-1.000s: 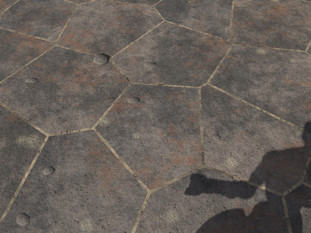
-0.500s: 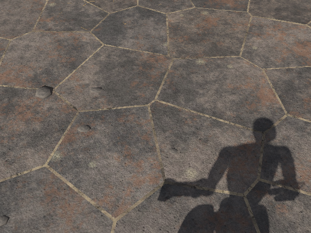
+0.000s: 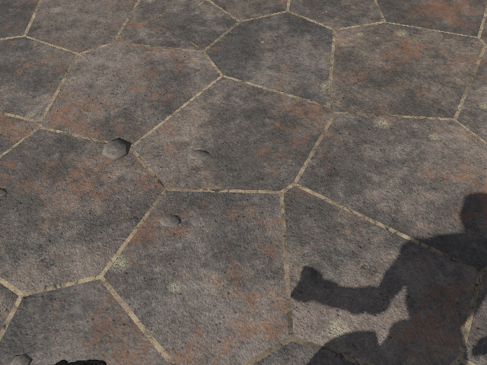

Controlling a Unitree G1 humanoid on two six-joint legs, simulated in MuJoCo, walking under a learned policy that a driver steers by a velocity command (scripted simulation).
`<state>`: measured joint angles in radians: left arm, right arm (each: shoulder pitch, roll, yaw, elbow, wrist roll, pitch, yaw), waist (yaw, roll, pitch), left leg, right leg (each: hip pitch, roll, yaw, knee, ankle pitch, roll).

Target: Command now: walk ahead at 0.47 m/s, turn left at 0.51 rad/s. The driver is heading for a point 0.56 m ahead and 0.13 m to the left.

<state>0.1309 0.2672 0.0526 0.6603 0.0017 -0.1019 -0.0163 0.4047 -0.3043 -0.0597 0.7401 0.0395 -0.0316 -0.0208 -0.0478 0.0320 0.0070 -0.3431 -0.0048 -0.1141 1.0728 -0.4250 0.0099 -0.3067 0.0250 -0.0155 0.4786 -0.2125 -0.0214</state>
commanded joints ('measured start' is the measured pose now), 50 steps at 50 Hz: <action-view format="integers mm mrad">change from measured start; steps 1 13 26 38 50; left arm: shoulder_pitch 112 158 116 -118 -85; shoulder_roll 94 199 187 112 100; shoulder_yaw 33 58 26 -1 -8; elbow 1 102 4 -38 7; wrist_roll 12 -17 1 10 21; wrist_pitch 0 2 -21 -7 58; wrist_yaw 9 20 17 -9 -9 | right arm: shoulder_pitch -87 -379 -187 -69 -74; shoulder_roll -91 -23 -132 -142 -79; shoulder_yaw -27 10 -37 -34 -10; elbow -107 -221 -211 -83 -60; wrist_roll -8 -14 -42 -27 -34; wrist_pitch -16 -18 -33 -9 86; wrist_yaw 11 75 50 -1 -21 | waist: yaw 83 122 63 -18 14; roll -144 -73 1 60 -173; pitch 15 95 -71 -35 -61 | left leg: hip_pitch -393 -323 245 150 -48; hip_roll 111 95 187 110 35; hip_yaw -19 118 -313 -127 17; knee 114 -380 -817 -709 -157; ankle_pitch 113 442 360 627 -117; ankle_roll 1 16 284 176 -98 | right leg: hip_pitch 301 287 -330 -149 39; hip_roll -290 -276 -148 -29 -229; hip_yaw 307 -82 117 60 298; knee -271 -326 695 78 -204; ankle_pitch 0 338 -100 350 72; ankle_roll -149 -123 27 65 -158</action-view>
